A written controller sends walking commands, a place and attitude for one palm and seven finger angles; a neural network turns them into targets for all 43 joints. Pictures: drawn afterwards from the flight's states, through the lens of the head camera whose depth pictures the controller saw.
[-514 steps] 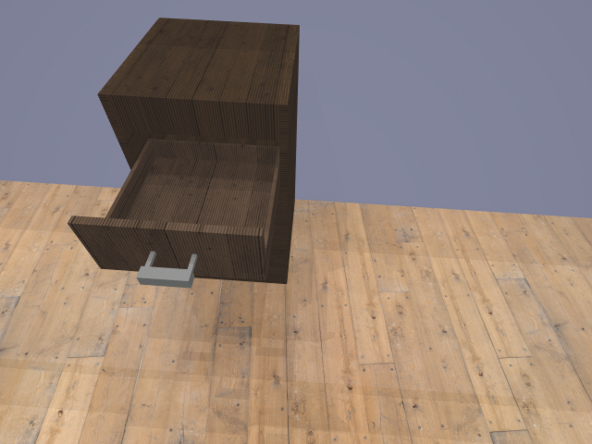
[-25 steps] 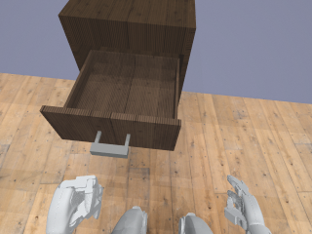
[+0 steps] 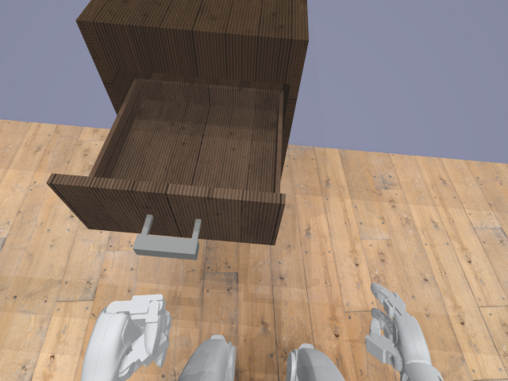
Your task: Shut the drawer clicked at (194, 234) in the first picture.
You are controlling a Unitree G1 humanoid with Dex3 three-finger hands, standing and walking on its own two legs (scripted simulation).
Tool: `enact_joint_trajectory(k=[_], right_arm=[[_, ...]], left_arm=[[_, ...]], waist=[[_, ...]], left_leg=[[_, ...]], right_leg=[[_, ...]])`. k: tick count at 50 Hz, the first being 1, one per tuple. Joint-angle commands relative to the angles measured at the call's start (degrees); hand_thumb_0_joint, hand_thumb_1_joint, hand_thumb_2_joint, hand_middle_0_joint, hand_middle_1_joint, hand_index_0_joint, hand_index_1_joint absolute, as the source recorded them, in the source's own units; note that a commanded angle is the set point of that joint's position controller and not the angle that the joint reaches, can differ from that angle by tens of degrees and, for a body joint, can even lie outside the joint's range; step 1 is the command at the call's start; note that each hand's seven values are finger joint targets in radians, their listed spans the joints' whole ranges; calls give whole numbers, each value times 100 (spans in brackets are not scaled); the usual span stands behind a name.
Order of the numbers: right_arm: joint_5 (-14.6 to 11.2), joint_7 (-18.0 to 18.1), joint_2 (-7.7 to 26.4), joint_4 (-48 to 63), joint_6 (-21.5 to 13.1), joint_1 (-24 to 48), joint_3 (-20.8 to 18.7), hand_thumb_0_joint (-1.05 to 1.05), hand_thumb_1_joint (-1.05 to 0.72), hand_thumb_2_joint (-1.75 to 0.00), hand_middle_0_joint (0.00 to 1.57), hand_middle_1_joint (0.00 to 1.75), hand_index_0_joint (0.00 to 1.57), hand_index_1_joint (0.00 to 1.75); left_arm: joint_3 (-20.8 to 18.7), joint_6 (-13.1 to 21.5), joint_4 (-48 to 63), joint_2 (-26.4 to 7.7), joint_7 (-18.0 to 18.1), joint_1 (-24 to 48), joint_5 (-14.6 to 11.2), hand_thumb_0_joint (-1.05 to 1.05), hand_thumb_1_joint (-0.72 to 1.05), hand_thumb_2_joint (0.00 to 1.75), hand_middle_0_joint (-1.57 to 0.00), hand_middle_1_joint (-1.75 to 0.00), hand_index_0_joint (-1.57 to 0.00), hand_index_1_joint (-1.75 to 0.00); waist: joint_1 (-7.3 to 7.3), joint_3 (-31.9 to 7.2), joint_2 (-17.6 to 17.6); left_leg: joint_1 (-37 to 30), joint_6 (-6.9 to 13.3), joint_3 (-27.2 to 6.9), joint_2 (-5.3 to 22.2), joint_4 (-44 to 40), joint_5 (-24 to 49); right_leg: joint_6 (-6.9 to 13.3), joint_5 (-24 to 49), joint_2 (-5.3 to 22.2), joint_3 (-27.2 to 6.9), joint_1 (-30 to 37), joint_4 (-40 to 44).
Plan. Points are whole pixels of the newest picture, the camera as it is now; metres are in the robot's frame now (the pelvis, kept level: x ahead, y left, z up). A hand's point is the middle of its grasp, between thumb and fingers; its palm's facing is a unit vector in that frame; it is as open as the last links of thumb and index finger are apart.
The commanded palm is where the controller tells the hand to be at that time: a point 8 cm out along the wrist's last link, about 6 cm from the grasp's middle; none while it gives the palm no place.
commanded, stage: bring the fist close to the handle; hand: left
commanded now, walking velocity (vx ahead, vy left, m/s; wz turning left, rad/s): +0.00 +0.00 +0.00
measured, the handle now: (170, 234) +0.36 +0.18 -0.05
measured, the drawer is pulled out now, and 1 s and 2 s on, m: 0.30 0.30 0.27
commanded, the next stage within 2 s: push the drawer shut in 1.26 s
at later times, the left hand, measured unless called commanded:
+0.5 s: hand (178, 307) +0.23 +0.13 -0.01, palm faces -0.02 -1.00 -0.04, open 3.2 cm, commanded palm +0.21 +0.19 -0.01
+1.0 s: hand (181, 288) +0.27 +0.14 -0.05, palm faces -0.06 -1.00 -0.02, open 3.2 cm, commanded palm +0.25 +0.19 -0.04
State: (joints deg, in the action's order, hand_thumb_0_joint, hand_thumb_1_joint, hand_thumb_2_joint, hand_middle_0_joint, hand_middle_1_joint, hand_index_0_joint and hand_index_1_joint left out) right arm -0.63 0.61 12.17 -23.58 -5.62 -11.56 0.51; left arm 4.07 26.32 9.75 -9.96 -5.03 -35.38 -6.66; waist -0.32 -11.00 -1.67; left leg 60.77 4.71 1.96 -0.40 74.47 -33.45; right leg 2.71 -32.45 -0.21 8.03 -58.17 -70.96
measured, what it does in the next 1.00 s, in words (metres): lowers itself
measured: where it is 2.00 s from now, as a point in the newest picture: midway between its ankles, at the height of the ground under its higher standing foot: outside the picture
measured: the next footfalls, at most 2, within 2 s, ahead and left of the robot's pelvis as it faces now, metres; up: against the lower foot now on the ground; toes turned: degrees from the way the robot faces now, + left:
none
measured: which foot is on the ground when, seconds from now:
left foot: down 0.00-1.00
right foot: down 0.00-1.00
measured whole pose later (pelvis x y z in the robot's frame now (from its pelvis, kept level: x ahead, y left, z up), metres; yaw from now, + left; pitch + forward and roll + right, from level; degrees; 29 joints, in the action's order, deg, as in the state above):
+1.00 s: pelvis -0.02 -0.02 -0.06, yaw -1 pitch +28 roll -4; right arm -0.4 -0.8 14.4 -30.3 -4.6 -8.3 0.7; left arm -4.8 28.9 -10.3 -12.9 -9.6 -7.6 -12.1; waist -1.6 -11.5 -1.8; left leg 79.9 3.6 1.2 1.0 88.7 -36.4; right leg 4.9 -35.7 -0.4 9.6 -77.4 -85.3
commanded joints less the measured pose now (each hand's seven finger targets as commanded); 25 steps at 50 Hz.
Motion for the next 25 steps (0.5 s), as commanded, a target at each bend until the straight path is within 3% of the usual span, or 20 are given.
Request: enact_joint_trajectory(k=[1,3,5,8,11,13,15,16,19,21,24,25], right_arm=[[24,21,715,732,-341,224,-319,0,-90,-90,20,30,20,30],[35,-3,728,682,-374,211,-321,0,-90,-90,20,30,20,30],[21,-2,751,614,-391,219,-311,0,-90,-90,20,30,20,30],[2,12,791,574,-360,247,-307,0,-90,-90,20,30,20,30],[-25,38,801,514,-318,286,-314,0,-90,-90,20,30,20,30],[-17,38,792,528,-317,304,-312,0,-90,-90,20,30,20,30],[-9,27,775,497,-328,328,-309,0,-90,-90,20,30,20,30],[0,34,773,458,-328,339,-305,0,-90,-90,20,30,20,30],[27,9,767,348,-376,291,-314,0,-90,-90,20,30,20,30],[30,0,788,269,-383,275,-311,0,-90,-90,20,30,20,30],[27,-34,839,233,-396,305,-312,0,-90,-90,20,30,20,30],[21,-28,865,199,-378,296,-323,0,-90,-90,20,30,20,30]], left_arm=[[-481,645,1017,-294,122,107,-150,0,90,90,-140,-160,-140,-160],[-428,740,1031,-272,47,281,-202,0,90,90,-140,-160,-140,-160],[-434,745,864,-312,-85,459,-245,0,90,90,-140,-160,-140,-160],[-438,647,655,-369,-252,505,-249,0,90,90,-140,-160,-140,-160],[-681,476,339,-488,-315,605,-312,0,90,90,-140,-160,-140,-160],[-731,472,386,-472,-291,767,-363,0,90,90,-140,-160,-140,-160],[-807,503,318,-456,-213,852,-393,0,90,90,-140,-160,-140,-160],[-869,522,222,-507,-170,994,-405,0,90,90,-140,-160,-140,-160],[-939,717,132,-536,-141,1163,-413,0,90,90,-140,-160,-140,-160],[-941,794,-74,-576,-188,1336,-408,0,90,90,-140,-160,-140,-160],[-837,855,-248,-536,-340,1499,-436,0,90,90,-140,-160,-140,-160],[-1015,844,-347,-694,-362,1574,-449,0,90,90,-140,-160,-140,-160]], waist=[[-31,-1160,-102],[-62,-1400,-227],[-132,-1417,-112],[-145,-1463,-165],[-144,-1442,109],[-103,-1526,43],[-76,-1501,5],[-128,-1467,154],[-109,-1666,37],[-174,-1633,143],[-188,-1724,-10],[-164,-1739,30]], left_leg=[[-929,-427,-814,96,-1121,1403],[-974,-414,-751,87,-974,1573],[-782,-366,-693,74,-830,1522],[-654,-329,-651,72,-728,1581],[-399,-299,-616,68,-624,1511],[-306,-296,-588,51,-569,1475],[-233,-305,-579,44,-542,1446],[-95,-287,-573,53,-455,1402],[29,-293,-533,51,-289,1482],[171,-283,-542,63,-194,1465],[277,-271,-511,54,-84,1393],[366,-273,-508,60,-54,1356]], right_leg=[[16,775,-120,-476,415,723],[8,976,-100,-543,456,693],[-5,1067,-93,-632,542,722],[-6,1219,-77,-699,609,696],[-25,1218,-83,-763,691,704],[-29,1205,-62,-797,735,664],[-25,1150,-61,-798,678,628],[-45,1110,-70,-851,641,636],[-47,1256,-34,-948,676,529],[-56,1266,-43,-992,616,478],[-62,1210,-1,-1060,543,434],[-60,1146,6,-1085,565,421]])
